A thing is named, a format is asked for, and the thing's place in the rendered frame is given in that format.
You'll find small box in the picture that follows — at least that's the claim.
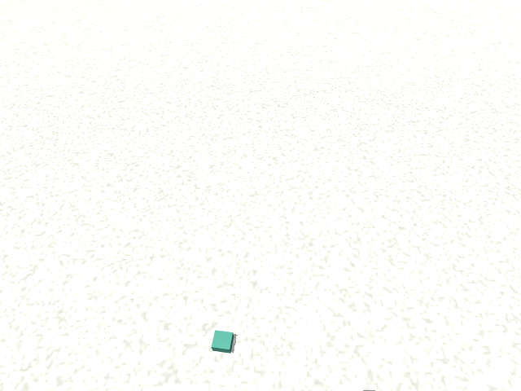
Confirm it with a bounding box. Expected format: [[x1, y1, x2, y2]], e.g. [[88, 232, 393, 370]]
[[212, 330, 234, 354]]

